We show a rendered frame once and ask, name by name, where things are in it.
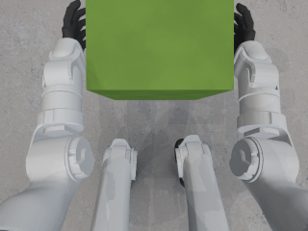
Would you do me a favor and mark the robot right hand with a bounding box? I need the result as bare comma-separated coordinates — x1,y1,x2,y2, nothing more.
234,3,256,55

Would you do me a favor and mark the right robot forearm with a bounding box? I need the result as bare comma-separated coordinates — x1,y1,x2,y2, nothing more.
234,40,299,167

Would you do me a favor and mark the robot left upper arm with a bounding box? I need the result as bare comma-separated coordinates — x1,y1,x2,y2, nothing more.
0,134,94,231

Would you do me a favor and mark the left robot forearm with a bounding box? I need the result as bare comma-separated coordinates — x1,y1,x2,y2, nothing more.
25,38,87,177

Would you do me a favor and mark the right robot shin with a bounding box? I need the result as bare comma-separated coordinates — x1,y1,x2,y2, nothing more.
180,135,213,179

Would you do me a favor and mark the carton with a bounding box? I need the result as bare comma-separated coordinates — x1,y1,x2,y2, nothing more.
86,0,234,100

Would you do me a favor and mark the right robot thigh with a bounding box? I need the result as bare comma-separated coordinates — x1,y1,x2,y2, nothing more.
175,141,230,231

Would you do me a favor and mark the robot right upper arm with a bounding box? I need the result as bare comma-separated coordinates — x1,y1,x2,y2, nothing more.
229,137,308,231

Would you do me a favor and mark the robot left hand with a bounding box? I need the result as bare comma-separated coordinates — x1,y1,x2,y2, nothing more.
62,0,86,52

